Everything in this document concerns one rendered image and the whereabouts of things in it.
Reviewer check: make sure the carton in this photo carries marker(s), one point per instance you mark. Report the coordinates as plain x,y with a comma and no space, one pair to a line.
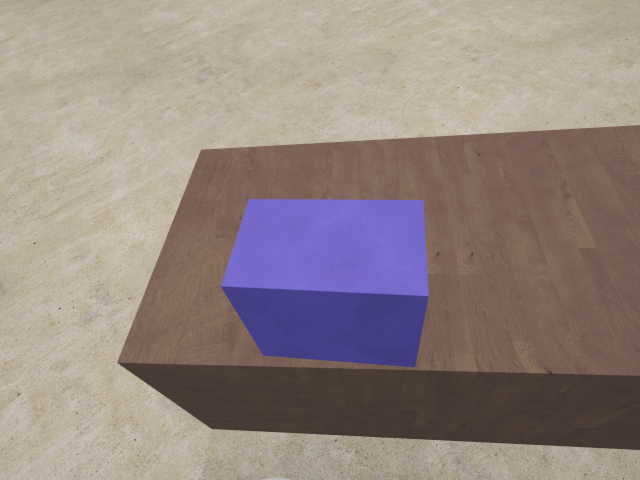
334,280

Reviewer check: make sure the pedestal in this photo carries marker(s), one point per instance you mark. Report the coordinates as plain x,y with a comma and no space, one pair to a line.
531,332

